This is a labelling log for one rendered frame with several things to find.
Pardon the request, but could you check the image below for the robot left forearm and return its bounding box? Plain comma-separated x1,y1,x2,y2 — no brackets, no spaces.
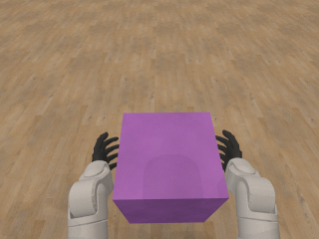
68,160,114,239

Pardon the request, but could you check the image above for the left robot hand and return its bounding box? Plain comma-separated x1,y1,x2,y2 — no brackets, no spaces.
92,132,120,170

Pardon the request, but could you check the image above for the right robot hand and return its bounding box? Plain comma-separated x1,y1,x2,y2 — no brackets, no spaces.
215,129,242,173

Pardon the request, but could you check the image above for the robot right forearm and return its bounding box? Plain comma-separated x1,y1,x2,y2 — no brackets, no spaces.
224,157,281,239

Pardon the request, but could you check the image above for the carton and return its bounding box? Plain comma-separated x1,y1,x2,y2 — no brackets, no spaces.
112,112,229,224

